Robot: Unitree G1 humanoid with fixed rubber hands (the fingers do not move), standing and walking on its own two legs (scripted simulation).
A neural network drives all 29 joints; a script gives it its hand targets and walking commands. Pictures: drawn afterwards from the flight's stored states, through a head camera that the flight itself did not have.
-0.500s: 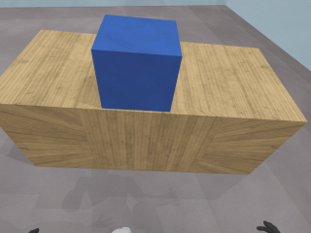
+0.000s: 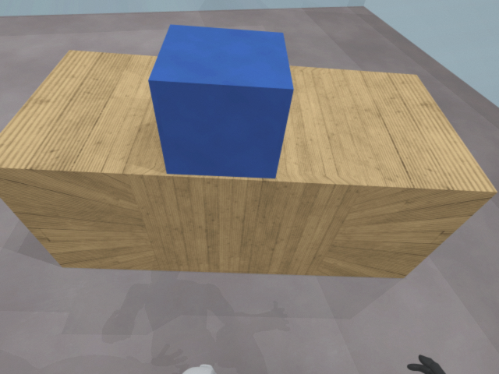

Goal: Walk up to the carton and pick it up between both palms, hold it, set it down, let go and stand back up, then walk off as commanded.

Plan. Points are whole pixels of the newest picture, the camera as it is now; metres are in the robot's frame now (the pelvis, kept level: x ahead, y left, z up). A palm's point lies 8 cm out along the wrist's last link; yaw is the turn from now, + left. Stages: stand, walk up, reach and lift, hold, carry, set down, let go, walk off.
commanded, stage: stand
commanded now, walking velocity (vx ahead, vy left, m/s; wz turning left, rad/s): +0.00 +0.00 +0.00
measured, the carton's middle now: (224, 103) +0.78 +0.09 -0.01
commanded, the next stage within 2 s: none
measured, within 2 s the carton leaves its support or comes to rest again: neither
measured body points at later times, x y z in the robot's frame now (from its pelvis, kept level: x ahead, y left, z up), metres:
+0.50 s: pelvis +0.01 -0.01 +0.00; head +0.04 +0.00 +0.45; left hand +0.11 +0.31 -0.11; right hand +0.15 -0.32 -0.10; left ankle +0.08 +0.08 -0.71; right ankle +0.05 -0.13 -0.71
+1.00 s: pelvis +0.01 -0.01 +0.00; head +0.03 +0.00 +0.45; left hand +0.11 +0.31 -0.11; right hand +0.15 -0.32 -0.09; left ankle +0.08 +0.08 -0.71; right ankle +0.05 -0.13 -0.71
